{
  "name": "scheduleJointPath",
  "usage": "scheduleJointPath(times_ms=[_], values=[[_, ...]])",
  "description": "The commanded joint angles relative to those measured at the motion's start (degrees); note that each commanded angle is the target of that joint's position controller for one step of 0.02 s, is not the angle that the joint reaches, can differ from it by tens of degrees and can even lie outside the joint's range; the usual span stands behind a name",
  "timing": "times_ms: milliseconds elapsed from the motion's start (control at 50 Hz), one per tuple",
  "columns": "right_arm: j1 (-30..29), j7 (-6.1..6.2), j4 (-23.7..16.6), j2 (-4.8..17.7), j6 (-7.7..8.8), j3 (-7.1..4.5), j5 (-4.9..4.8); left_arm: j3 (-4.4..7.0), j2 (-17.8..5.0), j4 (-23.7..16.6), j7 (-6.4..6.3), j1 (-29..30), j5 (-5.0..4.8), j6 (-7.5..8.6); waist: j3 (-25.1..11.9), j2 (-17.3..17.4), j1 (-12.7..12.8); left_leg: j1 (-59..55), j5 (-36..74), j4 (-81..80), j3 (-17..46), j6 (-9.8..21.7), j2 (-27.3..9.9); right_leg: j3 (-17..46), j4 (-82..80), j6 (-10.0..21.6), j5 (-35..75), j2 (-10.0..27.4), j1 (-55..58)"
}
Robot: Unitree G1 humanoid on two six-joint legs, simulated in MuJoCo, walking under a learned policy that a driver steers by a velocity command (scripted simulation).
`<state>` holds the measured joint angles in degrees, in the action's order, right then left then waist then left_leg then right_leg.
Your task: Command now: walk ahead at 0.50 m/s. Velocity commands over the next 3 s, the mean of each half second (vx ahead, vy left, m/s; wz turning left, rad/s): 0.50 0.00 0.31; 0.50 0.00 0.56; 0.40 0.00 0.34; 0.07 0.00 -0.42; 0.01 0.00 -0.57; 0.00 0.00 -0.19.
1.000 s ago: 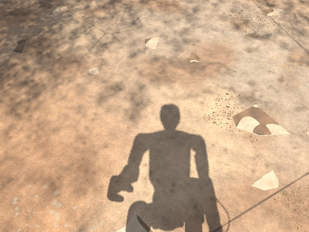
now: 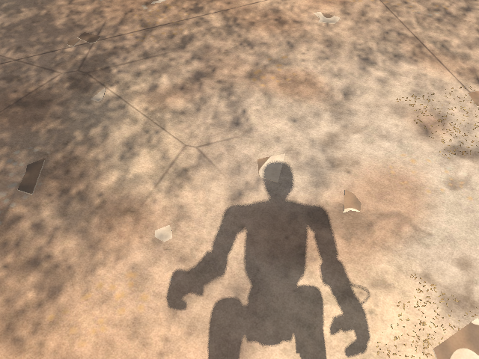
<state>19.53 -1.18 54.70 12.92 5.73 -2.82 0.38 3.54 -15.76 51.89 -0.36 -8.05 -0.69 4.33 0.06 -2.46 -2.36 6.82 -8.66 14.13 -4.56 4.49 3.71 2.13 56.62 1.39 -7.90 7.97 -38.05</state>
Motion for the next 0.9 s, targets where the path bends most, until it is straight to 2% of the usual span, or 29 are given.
scheduleJointPath(times_ms=[20, 80, 160, 220, 240, 260, 280, 300, 320, 340, 360, 380, 420, 440, 480, 520, 600, 660, 720, 760, 780, 800, 820, 840, 860, 880, 900], values=[[-0.85, 1.05, -2.80, 8.42, 0.49, -1.61, -0.25, 0.37, -1.62, -2.95, 0.26, 1.53, 0.30, 0.21, 2.39, 5.54, 1.61, 0.33, 13.68, -8.01, 9.06, 7.76, -14.97, 0.14, -9.57, -0.90, 8.99, 0.55, -2.67], [2.87, 1.46, -1.43, 8.88, 0.21, -1.69, -0.90, 0.00, -1.01, -4.91, 0.71, 8.58, 0.11, 0.67, 3.81, 5.05, -0.71, -0.99, 11.39, -8.30, 8.54, 6.98, -14.33, -1.44, -18.82, -1.08, 13.81, -1.60, -0.67], [6.21, 1.99, 0.12, 9.34, -0.92, -2.14, -1.43, -0.17, -1.54, -7.27, 1.82, 14.46, -0.32, 1.73, 5.31, 5.60, -1.88, -7.36, 11.07, -4.49, 11.16, 7.06, -16.61, -0.56, -25.92, -0.84, 11.52, -3.31, -1.43], [5.15, 2.55, -0.03, 10.20, -1.68, -2.83, -1.60, 0.53, -3.76, -7.39, 2.46, 12.53, -0.38, 2.69, 3.66, 7.09, 0.58, -9.19, 14.66, -0.07, 13.61, 5.76, -18.12, -0.26, -28.97, 0.33, 7.24, -4.69, 5.11], [3.94, 2.56, -0.43, 10.59, -1.92, -3.02, -1.56, 1.15, -4.99, -6.63, 2.37, 9.16, -0.39, 2.96, 1.69, 7.95, 2.66, -8.70, 20.44, 3.47, 13.57, 5.09, -17.54, -1.33, -29.63, 1.05, 5.42, -5.95, 10.86], [2.89, 2.46, -0.96, 9.81, -2.12, -2.74, -1.33, 2.39, -7.12, -4.42, 1.98, 1.62, -0.30, 3.09, -2.96, 7.64, 6.35, -6.58, 26.13, 11.53, 11.94, 3.67, -14.64, -2.46, -30.55, 2.46, 5.12, -7.07, 21.67], [1.88, 2.33, -2.53, 7.63, -2.14, -1.86, -0.71, 3.56, -10.52, -2.26, 1.39, -9.15, 0.60, 3.19, -11.51, 5.12, 10.55, 2.93, 18.77, 26.36, 9.64, 1.62, -10.97, 3.32, -27.27, 5.55, 5.67, -0.72, 39.24], [8.47, 2.14, -3.80, 0.73, -1.29, -0.08, -0.97, 4.95, -15.88, -1.21, 1.01, -15.94, 1.38, 2.65, -20.79, -8.56, 8.85, 26.19, -5.65, 48.71, 4.85, -3.03, -1.85, 26.36, -29.79, 13.54, -1.78, 14.35, 62.25], [8.47, 1.96, -3.58, 3.12, -0.35, -0.42, -2.00, 3.52, -11.39, -1.64, 1.09, -15.51, 1.18, 2.47, -24.11, -12.74, 9.08, 33.13, -25.30, 58.46, 12.19, -2.82, -1.73, 39.25, -37.26, 14.91, -7.67, 16.88, 62.63], [3.98, 2.03, -4.65, 8.05, -0.14, -1.89, -3.26, 2.39, -7.51, -2.23, 0.89, -11.06, 0.73, 2.41, -14.89, -8.57, 8.47, 37.55, -22.16, 62.14, 12.78, -2.24, -4.93, 30.73, -38.44, 11.88, -10.58, 15.10, 55.00], [0.91, 2.28, -5.44, 8.32, -0.31, -2.06, -3.21, 1.73, -5.40, -2.87, 0.80, -6.99, 0.51, 2.30, -9.11, -4.69, 7.07, 37.09, -16.97, 61.19, 10.95, -1.88, -7.96, 22.82, -39.96, 9.89, -8.93, 13.34, 46.16], [-0.74, 2.49, -5.78, 7.72, -0.71, -2.38, -2.55, 1.26, -3.67, -2.78, 0.96, -3.54, 0.67, 2.29, -4.83, -2.37, 5.37, 34.49, -13.01, 58.34, 10.35, -1.86, -9.88, 17.01, -42.48, 8.81, -6.05, 11.06, 37.85], [0.99, 2.39, -5.83, 5.17, -2.38, -2.72, -2.31, 1.05, -2.42, -2.22, 1.08, -0.52, 1.42, 2.57, -1.56, -4.82, 2.17, 28.47, -9.17, 54.79, 10.41, -1.77, -12.33, 8.77, -46.50, 7.84, -2.88, 8.27, 28.70], [1.14, 2.31, -6.13, 3.95, -3.13, -2.63, -2.37, 1.29, -2.81, -1.87, 1.01, -0.29, 1.43, 2.77, -0.70, -4.34, 1.65, 27.94, -8.11, 54.08, 9.97, -1.90, -12.65, 5.93, -47.90, 8.32, -0.82, 8.05, 26.86], [-0.84, 2.43, -7.68, 3.91, -4.07, -2.85, -2.08, 1.88, -4.44, -1.11, 0.59, -0.87, 1.49, 3.16, 0.83, -2.62, 1.22, 30.23, -4.30, 51.49, 10.23, -2.31, -13.03, 1.80, -49.54, 9.16, 3.18, 8.23, 26.22], [-3.54, 2.18, -9.03, 4.30, -4.23, -3.00, -1.66, 2.28, -5.50, -0.52, 0.02, -2.00, 1.56, 3.10, 1.60, -1.28, 1.58, 32.89, 0.95, 46.52, 10.64, -2.89, -12.99, -1.83, -50.02, 9.27, 6.11, 8.12, 27.91], [-10.88, 0.54, -11.46, 3.46, -3.59, -2.33, -1.53, 2.74, -7.35, -0.29, -0.80, -3.75, 1.25, 2.38, 3.08, -0.11, 3.78, 32.04, 9.94, 33.49, 6.98, -2.99, -12.02, -8.61, -50.21, 8.03, 8.52, 7.18, 30.84], [-16.60, -0.64, -13.99, 3.31, -3.61, -1.83, -1.54, 3.21, -8.81, 0.23, -0.99, -6.64, 0.54, 1.47, 4.99, 0.53, 5.88, 32.85, 9.16, 27.55, 4.26, -2.33, -11.29, -10.97, -49.25, 7.63, 8.67, 8.62, 35.59], [-19.17, -1.56, -16.33, 4.37, -3.86, -1.97, -1.64, 3.77, -10.14, 0.59, -0.86, -8.08, -0.38, 0.23, 5.59, -0.30, 5.86, 32.70, 3.07, 24.21, 2.04, -0.51, -9.85, -12.64, -45.38, 6.34, 14.34, 10.32, 41.43], [-16.34, -1.81, -16.79, 6.31, -4.13, -2.91, -1.57, 4.23, -11.74, 0.05, -0.93, -6.81, -0.92, -0.50, 2.48, -2.16, 3.16, 25.90, -2.79, 23.51, -1.28, 1.64, -6.27, -14.53, -37.56, 5.08, 32.76, 10.29, 43.11], [-10.70, -1.76, -15.67, 8.10, -4.22, -4.01, -1.74, 4.35, -12.27, -0.24, -0.92, -5.78, -1.25, -0.99, -0.90, -2.20, -0.39, 18.11, -3.49, 21.83, -3.14, 3.17, -3.45, -15.94, -28.83, 4.15, 41.17, 9.23, 42.38], [-1.03, -1.22, -12.96, 11.45, -4.29, -5.99, -1.94, 3.96, -11.49, -0.58, -0.90, -5.31, -1.33, -1.27, -5.98, -0.55, -5.27, 3.89, -0.03, 18.26, -3.57, 5.30, -0.22, -17.52, -15.82, 2.19, 41.06, 6.63, 37.25], [6.98, 0.11, -11.32, 17.64, -4.77, -8.07, -2.03, 2.68, -8.05, -2.04, -0.84, -6.19, 0.64, -0.84, -10.81, 8.67, -7.24, -12.77, 0.54, 16.57, 12.24, 9.14, -9.56, -17.82, 3.67, -0.98, 18.00, 3.56, 21.18], [3.84, -0.12, -12.60, 21.91, -3.75, -7.94, -1.92, 0.48, -0.86, -5.34, -0.15, -9.68, 1.76, 1.15, -16.23, 19.28, 0.08, -26.40, -11.72, 7.16, 45.91, 19.46, -21.28, -7.47, 19.97, -3.57, -26.87, -8.64, -1.25], [5.32, -0.77, -13.55, 16.40, -2.76, -6.27, -1.42, 1.33, -6.12, -6.18, 0.51, -2.63, -0.89, 3.27, -17.63, 10.85, -4.31, -27.06, -12.98, 1.29, 49.71, 18.23, -22.82, 2.16, 24.25, -2.11, -25.63, -7.41, -7.43], [3.30, -0.93, -13.18, 13.62, -1.99, -5.39, -1.12, 1.68, -7.34, -7.39, 0.79, 0.62, -2.32, 4.27, -10.62, 9.08, -3.71, -22.49, -7.39, 1.54, 41.45, 15.82, -21.52, 1.60, 22.44, -0.49, -19.89, -5.16, -11.43], [-0.47, -0.82, -13.92, 11.80, -1.68, -4.81, -1.40, 1.58, -6.85, -6.56, 0.37, 0.30, -1.23, 4.67, -7.40, 4.47, -1.25, -14.64, -1.59, 2.22, 34.31, 13.77, -18.92, 1.98, 17.83, 0.18, -14.86, -2.52, -8.33]])
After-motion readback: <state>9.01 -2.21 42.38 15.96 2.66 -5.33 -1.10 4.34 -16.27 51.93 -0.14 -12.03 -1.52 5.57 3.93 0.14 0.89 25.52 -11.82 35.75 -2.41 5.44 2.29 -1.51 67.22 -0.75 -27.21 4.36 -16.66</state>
